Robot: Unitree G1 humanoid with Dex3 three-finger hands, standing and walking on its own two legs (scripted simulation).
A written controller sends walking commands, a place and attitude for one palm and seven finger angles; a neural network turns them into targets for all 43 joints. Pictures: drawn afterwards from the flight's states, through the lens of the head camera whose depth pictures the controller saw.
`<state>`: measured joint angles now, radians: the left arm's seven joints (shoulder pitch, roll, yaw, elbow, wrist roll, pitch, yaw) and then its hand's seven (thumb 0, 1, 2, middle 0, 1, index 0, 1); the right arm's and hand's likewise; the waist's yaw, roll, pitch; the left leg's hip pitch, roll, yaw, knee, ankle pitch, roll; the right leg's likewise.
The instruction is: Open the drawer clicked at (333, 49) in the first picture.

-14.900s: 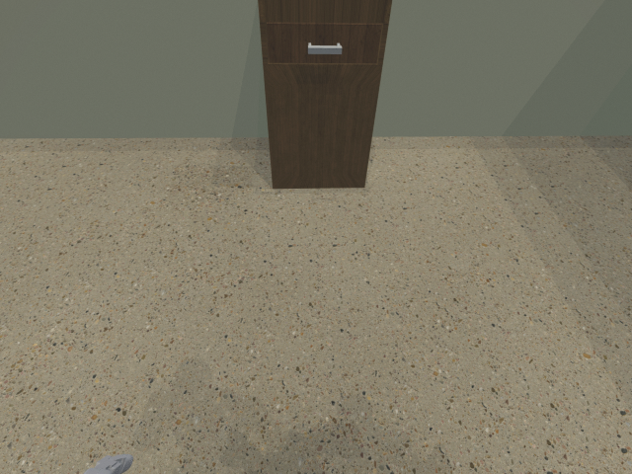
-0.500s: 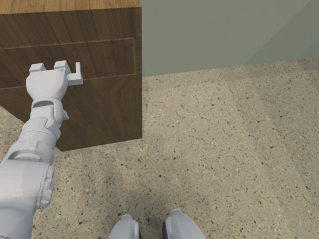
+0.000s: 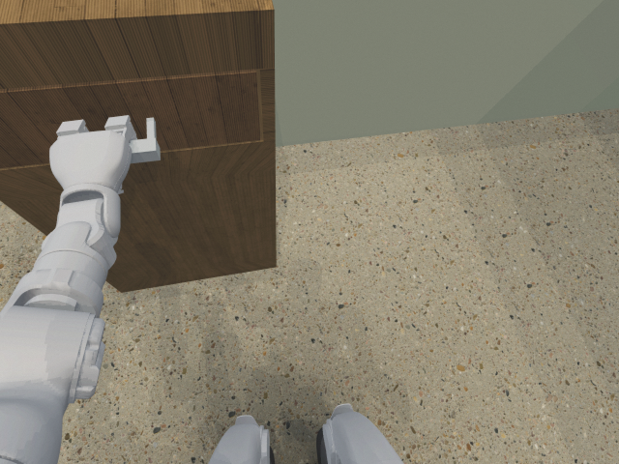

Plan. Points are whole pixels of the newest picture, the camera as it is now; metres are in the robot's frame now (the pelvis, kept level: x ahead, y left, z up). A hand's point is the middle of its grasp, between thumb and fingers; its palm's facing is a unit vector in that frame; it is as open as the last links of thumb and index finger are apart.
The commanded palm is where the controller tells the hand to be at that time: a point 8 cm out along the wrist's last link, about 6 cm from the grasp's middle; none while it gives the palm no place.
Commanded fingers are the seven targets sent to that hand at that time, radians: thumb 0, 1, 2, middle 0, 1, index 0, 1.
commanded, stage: pull the drawer open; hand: left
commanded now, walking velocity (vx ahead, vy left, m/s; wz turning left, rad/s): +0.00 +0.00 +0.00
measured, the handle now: (111, 141) +0.55 +0.24 +0.00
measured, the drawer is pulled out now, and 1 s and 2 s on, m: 0.00 0.03 0.08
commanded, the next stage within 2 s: none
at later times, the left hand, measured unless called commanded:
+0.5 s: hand (111, 197) +0.48 +0.24 -0.02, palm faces -0.05 -0.05 -1.00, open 5.7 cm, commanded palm +0.44 +0.23 +0.04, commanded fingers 0.00 0.90 0.90 -0.40 -1.35 -0.40 -1.35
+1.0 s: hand (110, 204) +0.46 +0.24 -0.02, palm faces -0.06 -0.01 -1.00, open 5.7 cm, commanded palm +0.45 +0.22 +0.04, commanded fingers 0.00 0.90 0.90 -0.40 -1.35 -0.40 -1.35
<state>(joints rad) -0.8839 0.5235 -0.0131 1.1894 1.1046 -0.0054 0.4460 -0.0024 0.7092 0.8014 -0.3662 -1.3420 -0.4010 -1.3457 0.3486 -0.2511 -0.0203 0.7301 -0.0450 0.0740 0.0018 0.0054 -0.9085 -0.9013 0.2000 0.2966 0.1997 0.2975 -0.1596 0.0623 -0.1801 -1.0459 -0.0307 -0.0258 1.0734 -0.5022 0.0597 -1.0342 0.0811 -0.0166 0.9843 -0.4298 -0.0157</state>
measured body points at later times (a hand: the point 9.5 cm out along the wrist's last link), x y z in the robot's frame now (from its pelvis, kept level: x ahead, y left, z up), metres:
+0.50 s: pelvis +0.03 +0.00 +0.02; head +0.15 +0.01 +0.45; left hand +0.47 +0.24 +0.04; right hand +0.04 -0.27 -0.11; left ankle -0.01 +0.08 -0.66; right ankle +0.01 -0.12 -0.66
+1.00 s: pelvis +0.01 +0.00 +0.01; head +0.13 +0.01 +0.44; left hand +0.46 +0.23 +0.04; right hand +0.05 -0.27 -0.12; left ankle -0.01 +0.08 -0.66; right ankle +0.01 -0.12 -0.66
